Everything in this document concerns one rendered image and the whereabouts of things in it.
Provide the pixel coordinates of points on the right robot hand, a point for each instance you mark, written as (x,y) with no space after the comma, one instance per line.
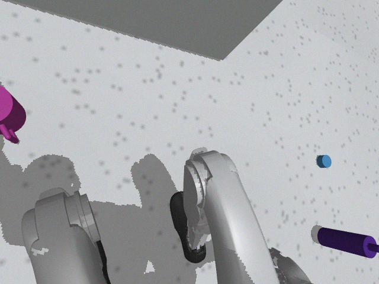
(288,271)

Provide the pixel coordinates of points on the right robot foot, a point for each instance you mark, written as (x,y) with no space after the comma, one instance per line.
(180,223)

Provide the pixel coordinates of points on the left robot foot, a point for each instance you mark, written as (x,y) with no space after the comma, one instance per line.
(104,261)

